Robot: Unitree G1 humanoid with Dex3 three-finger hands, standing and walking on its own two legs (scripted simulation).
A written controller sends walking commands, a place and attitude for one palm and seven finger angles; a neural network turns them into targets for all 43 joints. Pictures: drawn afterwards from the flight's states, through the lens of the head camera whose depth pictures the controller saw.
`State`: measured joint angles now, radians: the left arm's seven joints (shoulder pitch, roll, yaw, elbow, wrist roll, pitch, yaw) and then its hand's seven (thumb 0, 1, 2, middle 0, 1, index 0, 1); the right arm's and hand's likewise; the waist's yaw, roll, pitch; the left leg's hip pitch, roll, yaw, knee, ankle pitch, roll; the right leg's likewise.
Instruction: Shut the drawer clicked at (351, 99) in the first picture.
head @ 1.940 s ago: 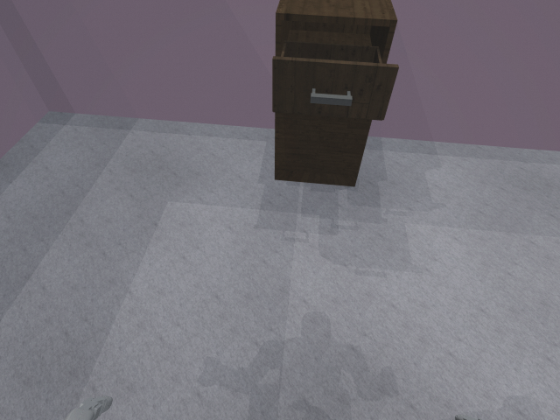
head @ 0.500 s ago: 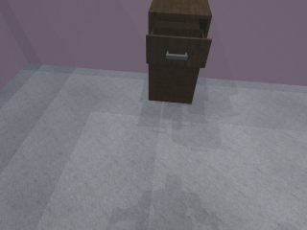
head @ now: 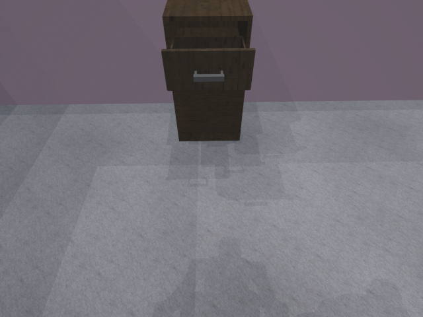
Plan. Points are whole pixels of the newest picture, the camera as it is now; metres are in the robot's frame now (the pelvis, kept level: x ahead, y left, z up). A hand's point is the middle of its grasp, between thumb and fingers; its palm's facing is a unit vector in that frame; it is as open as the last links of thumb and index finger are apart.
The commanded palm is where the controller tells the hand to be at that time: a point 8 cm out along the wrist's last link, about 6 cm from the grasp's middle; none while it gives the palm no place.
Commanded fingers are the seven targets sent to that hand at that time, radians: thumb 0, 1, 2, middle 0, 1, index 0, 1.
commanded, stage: walk to a spot facing it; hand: left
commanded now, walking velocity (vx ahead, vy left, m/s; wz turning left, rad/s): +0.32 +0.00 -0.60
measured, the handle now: (208, 75) +1.01 +0.08 -0.07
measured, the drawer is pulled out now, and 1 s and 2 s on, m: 0.30 0.30 0.30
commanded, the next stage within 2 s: turn to face it in 1.20 s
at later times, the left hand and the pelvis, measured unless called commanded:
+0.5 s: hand out of the picture +0.13 +0.14 -0.16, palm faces -0.09 -0.98 -0.20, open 7.4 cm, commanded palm none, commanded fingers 0.00 0.90 0.90 -0.20 -0.30 -0.20 -0.30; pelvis +0.16 -0.04 +0.01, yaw -12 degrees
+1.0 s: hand (181, 180) +0.53 +0.14 -0.16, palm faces -0.40 -0.90 -0.18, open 7.4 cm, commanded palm none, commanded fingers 0.00 0.90 0.90 -0.20 -0.30 -0.20 -0.30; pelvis +0.38 -0.01 +0.01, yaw -28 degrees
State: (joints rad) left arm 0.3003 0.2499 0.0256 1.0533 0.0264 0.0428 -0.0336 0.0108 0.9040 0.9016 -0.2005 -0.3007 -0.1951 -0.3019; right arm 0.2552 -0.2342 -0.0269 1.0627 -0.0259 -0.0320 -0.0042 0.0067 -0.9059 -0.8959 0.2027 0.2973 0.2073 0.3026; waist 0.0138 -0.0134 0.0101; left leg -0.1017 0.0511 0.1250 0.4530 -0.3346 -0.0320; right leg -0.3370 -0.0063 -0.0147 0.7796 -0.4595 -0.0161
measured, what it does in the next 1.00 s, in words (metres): walks ahead, turning right: right foot, then left foot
